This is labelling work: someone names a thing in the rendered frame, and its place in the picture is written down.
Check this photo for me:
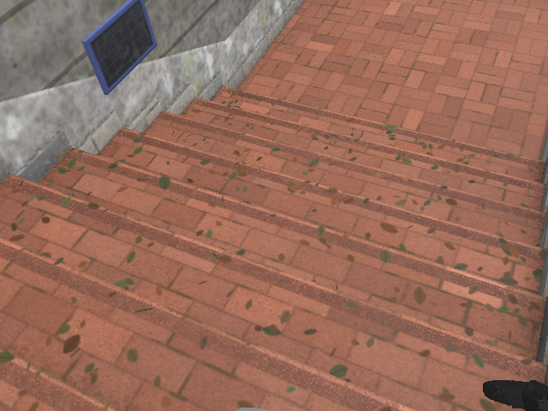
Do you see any robot right hand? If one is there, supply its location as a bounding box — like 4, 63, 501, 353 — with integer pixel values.
483, 380, 548, 411

